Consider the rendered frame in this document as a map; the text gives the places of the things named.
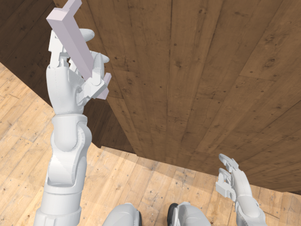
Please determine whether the right robot hand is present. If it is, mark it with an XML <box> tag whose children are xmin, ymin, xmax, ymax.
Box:
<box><xmin>216</xmin><ymin>154</ymin><xmax>253</xmax><ymax>202</ymax></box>

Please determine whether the handle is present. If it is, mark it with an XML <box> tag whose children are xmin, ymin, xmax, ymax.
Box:
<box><xmin>46</xmin><ymin>0</ymin><xmax>112</xmax><ymax>100</ymax></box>

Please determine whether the left robot hand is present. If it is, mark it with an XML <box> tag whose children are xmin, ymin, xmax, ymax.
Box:
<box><xmin>46</xmin><ymin>29</ymin><xmax>110</xmax><ymax>115</ymax></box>

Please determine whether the wardrobe door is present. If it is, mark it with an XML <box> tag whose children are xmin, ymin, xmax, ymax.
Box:
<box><xmin>53</xmin><ymin>0</ymin><xmax>301</xmax><ymax>193</ymax></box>

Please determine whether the robot left thigh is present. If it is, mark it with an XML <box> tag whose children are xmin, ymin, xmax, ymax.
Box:
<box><xmin>102</xmin><ymin>204</ymin><xmax>139</xmax><ymax>226</ymax></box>

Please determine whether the robot right thigh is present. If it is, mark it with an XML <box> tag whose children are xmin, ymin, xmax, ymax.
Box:
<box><xmin>173</xmin><ymin>204</ymin><xmax>211</xmax><ymax>226</ymax></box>

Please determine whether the left robot forearm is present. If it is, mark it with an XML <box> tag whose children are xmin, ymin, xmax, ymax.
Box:
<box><xmin>33</xmin><ymin>114</ymin><xmax>92</xmax><ymax>226</ymax></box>

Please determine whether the robot thigh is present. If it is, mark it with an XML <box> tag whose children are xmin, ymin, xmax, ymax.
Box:
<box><xmin>102</xmin><ymin>204</ymin><xmax>139</xmax><ymax>226</ymax></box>
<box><xmin>173</xmin><ymin>204</ymin><xmax>211</xmax><ymax>226</ymax></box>

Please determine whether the right robot forearm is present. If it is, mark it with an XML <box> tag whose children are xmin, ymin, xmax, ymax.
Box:
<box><xmin>235</xmin><ymin>196</ymin><xmax>267</xmax><ymax>226</ymax></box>

